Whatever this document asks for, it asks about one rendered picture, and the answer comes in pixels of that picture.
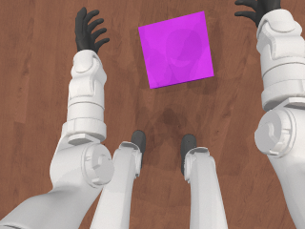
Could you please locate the robot right forearm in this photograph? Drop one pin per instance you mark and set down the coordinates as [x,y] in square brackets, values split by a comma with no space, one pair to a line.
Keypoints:
[282,61]

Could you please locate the right robot hand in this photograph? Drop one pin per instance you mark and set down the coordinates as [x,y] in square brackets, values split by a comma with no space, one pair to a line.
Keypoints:
[261,7]

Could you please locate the left robot hand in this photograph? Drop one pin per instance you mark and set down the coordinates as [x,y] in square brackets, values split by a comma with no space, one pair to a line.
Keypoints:
[84,38]

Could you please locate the robot right foot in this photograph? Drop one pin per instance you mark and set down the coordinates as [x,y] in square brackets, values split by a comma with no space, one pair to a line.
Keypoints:
[188,143]

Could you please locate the carton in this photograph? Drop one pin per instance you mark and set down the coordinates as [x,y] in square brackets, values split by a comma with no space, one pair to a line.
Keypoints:
[177,50]

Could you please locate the robot right upper arm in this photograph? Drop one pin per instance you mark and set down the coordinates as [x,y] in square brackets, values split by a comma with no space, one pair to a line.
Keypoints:
[281,136]

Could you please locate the right robot shin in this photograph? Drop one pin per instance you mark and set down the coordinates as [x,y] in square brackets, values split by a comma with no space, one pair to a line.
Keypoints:
[201,150]

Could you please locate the robot left forearm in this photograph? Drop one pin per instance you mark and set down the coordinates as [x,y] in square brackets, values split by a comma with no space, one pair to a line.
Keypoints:
[86,102]

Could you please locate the robot left upper arm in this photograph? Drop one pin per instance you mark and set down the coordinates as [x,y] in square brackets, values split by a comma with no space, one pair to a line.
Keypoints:
[78,175]

